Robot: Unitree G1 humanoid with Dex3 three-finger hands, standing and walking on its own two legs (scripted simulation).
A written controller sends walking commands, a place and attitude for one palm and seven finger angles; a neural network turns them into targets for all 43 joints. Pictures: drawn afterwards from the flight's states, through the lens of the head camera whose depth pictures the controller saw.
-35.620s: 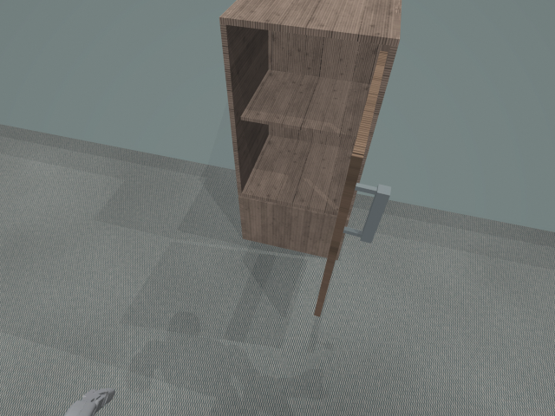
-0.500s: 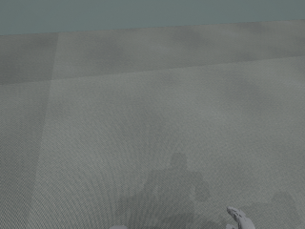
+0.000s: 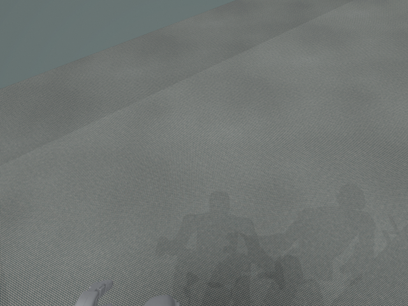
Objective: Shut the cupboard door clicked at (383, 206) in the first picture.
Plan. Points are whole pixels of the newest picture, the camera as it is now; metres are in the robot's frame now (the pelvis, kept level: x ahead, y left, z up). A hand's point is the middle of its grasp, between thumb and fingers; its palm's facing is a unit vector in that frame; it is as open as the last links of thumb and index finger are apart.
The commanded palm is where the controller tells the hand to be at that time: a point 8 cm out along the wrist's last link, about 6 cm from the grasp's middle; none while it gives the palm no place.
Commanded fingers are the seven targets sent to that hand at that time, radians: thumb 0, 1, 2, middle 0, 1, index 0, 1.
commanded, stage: turn to face it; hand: left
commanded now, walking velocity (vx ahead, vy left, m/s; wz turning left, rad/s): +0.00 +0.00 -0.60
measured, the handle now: out of the picture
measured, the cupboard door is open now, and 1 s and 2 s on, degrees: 57 57 57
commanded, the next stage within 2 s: none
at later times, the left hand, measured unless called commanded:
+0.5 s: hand (117, 296) +0.16 +0.22 -0.16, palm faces -0.23 -0.95 -0.20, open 7.4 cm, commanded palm none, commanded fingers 0.00 0.90 0.90 -0.20 -0.30 -0.20 -0.30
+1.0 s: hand (169, 271) +0.21 +0.10 -0.14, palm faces -0.53 -0.81 -0.25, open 7.4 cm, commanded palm none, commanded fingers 0.00 0.90 0.90 -0.20 -0.30 -0.20 -0.30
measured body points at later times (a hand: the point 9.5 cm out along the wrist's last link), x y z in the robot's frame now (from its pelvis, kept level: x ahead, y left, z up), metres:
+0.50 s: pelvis +0.03 +0.03 +0.01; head +0.08 +0.05 +0.46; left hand +0.17 +0.27 -0.14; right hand +0.06 -0.23 -0.11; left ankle +0.06 +0.14 -0.73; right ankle -0.04 -0.09 -0.65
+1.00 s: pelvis +0.03 -0.02 +0.01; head +0.06 -0.06 +0.46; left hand +0.24 +0.14 -0.12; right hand -0.05 -0.29 -0.13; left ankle +0.11 +0.11 -0.66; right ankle -0.01 -0.11 -0.73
